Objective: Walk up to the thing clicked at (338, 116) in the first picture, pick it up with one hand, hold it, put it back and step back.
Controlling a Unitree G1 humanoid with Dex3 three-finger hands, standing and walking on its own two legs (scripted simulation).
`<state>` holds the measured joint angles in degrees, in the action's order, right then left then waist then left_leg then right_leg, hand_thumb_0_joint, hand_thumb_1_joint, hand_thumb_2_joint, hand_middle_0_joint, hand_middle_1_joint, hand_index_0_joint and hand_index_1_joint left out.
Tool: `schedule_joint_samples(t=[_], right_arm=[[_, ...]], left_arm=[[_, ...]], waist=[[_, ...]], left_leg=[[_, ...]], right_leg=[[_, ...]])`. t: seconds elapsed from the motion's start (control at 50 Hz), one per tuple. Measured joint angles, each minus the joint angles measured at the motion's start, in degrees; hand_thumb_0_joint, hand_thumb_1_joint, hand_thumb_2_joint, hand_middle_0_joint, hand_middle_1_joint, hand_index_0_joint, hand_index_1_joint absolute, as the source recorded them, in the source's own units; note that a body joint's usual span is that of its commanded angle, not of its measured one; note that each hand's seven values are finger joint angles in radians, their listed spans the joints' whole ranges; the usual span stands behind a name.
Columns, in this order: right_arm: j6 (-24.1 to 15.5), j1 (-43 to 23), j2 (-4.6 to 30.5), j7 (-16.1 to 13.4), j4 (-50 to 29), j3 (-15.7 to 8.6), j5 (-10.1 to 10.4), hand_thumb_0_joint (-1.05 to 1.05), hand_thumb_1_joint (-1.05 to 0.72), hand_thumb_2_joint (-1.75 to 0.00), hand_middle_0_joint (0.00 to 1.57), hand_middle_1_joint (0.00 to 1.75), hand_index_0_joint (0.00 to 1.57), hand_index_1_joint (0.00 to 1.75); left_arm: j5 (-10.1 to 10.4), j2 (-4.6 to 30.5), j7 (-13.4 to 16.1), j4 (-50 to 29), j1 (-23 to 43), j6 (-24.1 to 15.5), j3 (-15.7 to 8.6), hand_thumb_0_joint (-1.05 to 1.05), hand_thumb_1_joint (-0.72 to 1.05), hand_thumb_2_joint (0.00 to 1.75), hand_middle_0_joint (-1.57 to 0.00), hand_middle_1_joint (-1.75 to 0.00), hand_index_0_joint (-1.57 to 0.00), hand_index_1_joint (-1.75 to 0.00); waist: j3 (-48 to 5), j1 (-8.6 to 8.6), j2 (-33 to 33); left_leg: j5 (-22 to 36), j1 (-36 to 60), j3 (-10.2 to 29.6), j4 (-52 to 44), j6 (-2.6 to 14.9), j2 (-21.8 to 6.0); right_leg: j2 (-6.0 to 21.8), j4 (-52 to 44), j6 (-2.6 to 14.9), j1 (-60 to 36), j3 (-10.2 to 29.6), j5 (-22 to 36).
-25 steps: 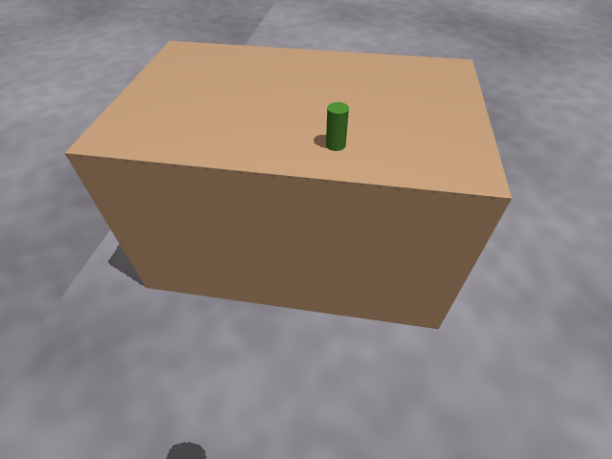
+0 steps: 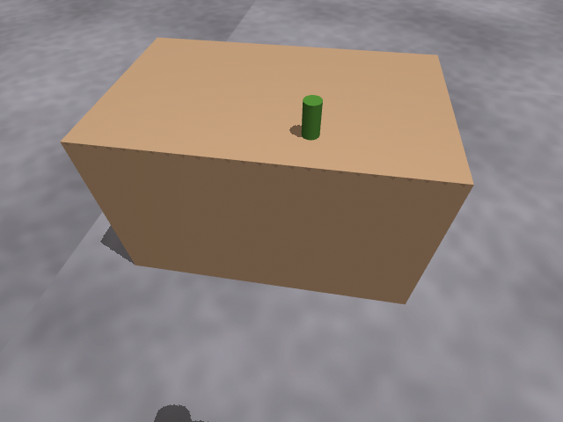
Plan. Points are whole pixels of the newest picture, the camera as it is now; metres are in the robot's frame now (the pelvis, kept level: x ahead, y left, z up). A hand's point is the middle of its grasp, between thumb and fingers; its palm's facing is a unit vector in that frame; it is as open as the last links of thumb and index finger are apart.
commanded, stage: stand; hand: left
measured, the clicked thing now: (311, 118) +0.86 -0.07 -0.08
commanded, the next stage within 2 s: walk up in 0.62 s
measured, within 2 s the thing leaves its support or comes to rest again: neither
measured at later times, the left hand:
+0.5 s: hand out of the picture +0.07 +0.25 -0.16, palm faces -0.03 -0.94 -0.34, open 7.4 cm
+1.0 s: hand out of the picture +0.14 +0.20 -0.16, palm faces -0.11 -0.91 -0.40, open 7.4 cm
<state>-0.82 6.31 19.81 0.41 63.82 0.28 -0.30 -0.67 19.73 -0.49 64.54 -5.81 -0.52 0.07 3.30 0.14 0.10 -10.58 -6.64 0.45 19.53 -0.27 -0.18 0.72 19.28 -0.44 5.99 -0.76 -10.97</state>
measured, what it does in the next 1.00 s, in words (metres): steps to the right: right foot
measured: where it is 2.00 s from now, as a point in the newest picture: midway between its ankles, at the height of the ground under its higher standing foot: (346, 385)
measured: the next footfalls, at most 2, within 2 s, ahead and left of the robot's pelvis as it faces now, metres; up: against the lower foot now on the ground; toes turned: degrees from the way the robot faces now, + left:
right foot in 0.92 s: +0.15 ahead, -0.22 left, +0.00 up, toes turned -8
left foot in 1.24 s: +0.27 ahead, +0.00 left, +0.00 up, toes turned -4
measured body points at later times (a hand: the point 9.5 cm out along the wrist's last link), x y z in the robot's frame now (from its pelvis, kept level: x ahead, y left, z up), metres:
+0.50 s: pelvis +0.00 +0.00 +0.00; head +0.01 +0.00 +0.45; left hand +0.07 +0.30 -0.13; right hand +0.08 -0.30 -0.13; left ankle +0.00 +0.12 -0.75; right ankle +0.00 -0.12 -0.75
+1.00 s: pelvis +0.06 -0.08 -0.03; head +0.07 -0.10 +0.42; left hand +0.15 +0.25 -0.13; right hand +0.07 -0.44 -0.15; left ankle +0.02 +0.08 -0.71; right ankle +0.11 -0.22 -0.75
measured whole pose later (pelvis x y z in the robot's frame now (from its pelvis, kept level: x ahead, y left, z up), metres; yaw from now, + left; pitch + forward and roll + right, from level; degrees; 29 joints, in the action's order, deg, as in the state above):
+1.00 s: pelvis +0.06 -0.08 -0.03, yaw -6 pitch -5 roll +0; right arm -1.0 15.6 27.2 0.8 56.8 -5.5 -1.9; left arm -2.4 24.5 -5.1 52.9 -15.9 -0.9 -5.8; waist 5.3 -0.4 2.2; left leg -30.1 -14.6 0.5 56.2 1.2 -5.0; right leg 1.3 39.4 0.3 18.8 -0.9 -16.1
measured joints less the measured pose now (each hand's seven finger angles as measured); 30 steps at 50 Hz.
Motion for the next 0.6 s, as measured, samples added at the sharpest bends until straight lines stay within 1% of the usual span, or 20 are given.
schedule_joint_samples(t=[0.6], right_arm=[[0.1,0.5,0.1,0.1,0.1,0.0,0.0,0.01,-0.91,-0.89,0.20,0.30,0.20,0.30]], left_arm=[[0.0,0.1,0.0,0.1,-0.8,0.0,-0.1,0.00,0.90,0.90,-0.21,-0.30,-0.20,-0.30]], waist=[[0.0,0.08,0.1]], left_leg=[[0.2,0.4,0.2,-0.6,-0.19,-0.2]], right_leg=[[-0.2,-0.6,0.19,-0.5,-0.2,0.1]])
